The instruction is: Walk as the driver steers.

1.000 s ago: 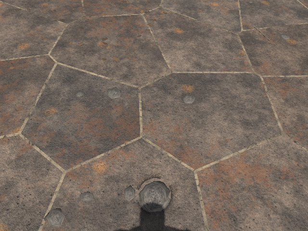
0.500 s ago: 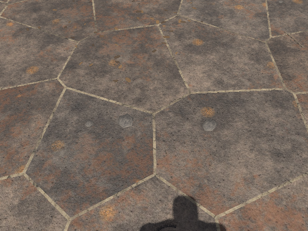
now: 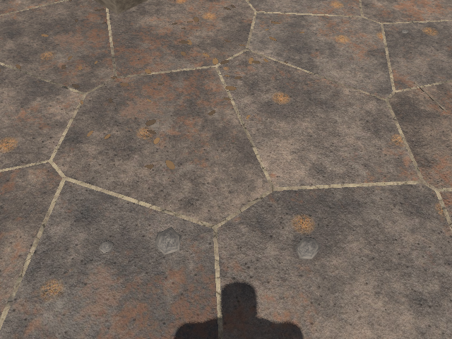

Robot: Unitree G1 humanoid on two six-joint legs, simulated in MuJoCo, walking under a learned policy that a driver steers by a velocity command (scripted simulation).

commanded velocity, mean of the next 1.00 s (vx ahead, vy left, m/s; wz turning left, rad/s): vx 0.47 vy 0.00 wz -0.50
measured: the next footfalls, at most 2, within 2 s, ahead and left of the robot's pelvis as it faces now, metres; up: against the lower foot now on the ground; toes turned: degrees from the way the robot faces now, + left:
right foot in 0.38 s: +0.34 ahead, -0.12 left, +0.00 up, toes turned -18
left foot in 0.92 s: +0.70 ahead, -0.09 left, +0.00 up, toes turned -32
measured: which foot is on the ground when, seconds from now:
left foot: down 0.00-0.40, up 0.42-0.90, down 0.92-1.00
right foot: up 0.00-0.36, down 0.38-0.90, up 0.92-1.00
